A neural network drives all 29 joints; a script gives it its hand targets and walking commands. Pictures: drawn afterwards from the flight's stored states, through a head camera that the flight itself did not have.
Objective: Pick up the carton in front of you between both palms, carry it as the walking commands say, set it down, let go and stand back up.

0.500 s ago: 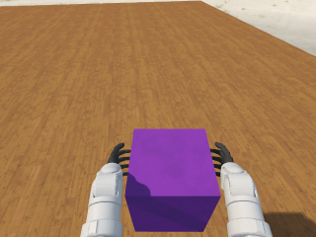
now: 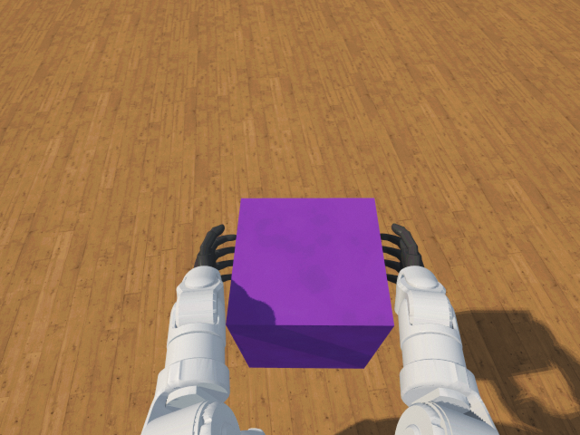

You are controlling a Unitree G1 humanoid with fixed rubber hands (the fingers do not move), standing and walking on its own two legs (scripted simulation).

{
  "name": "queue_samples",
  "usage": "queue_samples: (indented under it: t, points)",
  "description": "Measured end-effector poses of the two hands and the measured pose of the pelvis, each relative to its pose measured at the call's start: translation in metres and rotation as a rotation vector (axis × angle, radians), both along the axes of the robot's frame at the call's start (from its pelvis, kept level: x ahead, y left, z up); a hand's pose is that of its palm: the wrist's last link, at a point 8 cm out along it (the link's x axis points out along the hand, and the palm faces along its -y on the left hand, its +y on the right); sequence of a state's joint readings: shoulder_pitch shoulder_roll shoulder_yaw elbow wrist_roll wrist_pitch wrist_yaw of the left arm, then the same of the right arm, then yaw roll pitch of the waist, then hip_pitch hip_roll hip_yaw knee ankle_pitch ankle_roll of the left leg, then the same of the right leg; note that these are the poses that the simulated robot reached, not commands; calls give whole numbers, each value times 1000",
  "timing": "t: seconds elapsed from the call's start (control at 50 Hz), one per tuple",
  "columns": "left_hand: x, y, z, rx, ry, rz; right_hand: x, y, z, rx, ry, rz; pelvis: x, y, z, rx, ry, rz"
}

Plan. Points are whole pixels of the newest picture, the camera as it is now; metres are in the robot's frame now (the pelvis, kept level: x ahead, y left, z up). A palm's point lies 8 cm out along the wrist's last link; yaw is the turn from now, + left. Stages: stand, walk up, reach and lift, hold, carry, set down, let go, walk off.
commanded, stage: set down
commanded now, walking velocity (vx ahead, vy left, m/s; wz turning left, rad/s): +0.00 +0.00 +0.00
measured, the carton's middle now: (306, 289) +0.35 +0.01 -0.09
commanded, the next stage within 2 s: none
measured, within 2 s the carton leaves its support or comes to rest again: rests again in 1.90 s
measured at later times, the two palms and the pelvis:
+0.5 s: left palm (226, 294) +0.39 +0.16 -0.19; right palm (376, 294) +0.38 -0.14 -0.18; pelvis -0.04 +0.00 -0.12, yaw -1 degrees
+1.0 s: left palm (235, 307) +0.42 +0.17 -0.35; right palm (359, 305) +0.43 -0.13 -0.34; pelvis -0.07 +0.01 -0.25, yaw -2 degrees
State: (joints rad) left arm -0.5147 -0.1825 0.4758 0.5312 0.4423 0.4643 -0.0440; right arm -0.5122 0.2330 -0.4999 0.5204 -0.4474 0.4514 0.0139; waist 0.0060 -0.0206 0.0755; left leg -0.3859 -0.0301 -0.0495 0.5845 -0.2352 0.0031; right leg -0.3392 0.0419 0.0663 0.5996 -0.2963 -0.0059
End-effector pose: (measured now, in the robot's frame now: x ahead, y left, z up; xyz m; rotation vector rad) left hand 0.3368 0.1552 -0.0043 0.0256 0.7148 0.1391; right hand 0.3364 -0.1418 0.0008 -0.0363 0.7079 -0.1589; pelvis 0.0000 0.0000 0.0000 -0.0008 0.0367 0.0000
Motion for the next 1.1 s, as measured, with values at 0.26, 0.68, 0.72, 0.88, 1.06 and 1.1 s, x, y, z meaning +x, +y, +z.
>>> queue_samples:
  t: [0.26, 0.68, 0.72, 0.88, 1.06, 1.1]
  points:
    - [18, 5, -131, -11, -42, 2, 17, 4, -131, 25, -42, -15, -26, -2, -54, -10, 409, 0]
    - [62, 10, -242, -31, -34, 23, 64, 9, -241, 41, -35, -22, -50, 6, -167, -16, 693, -12]
    - [65, 11, -256, -30, -35, 23, 67, 10, -255, 40, -37, -18, -52, 6, -178, -17, 711, -13]
    - [77, 12, -310, -28, -34, 21, 81, 10, -308, 40, -35, -13, -61, 7, -222, -21, 755, -17]
    - [90, 14, -364, -17, -19, 17, 94, 12, -364, 36, -21, -6, -69, 6, -263, -21, 774, -23]
    - [93, 14, -376, -14, -17, 17, 97, 12, -376, 35, -18, -2, -71, 6, -271, -20, 776, -25]
